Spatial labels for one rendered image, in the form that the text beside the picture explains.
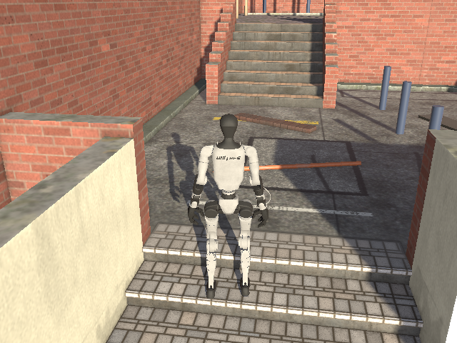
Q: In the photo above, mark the robot left thigh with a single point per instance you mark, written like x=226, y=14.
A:
x=211, y=211

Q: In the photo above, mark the robot left upper arm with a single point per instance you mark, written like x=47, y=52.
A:
x=203, y=163

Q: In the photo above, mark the left robot forearm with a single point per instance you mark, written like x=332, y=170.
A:
x=196, y=194

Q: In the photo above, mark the robot right shin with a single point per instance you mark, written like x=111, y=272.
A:
x=245, y=257

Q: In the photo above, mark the right robot forearm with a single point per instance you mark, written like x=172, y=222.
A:
x=259, y=194

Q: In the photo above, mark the robot right upper arm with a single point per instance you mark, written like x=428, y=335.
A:
x=251, y=152

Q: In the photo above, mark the robot left hand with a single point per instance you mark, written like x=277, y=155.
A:
x=191, y=214

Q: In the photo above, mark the robot right hand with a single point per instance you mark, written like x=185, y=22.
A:
x=263, y=218

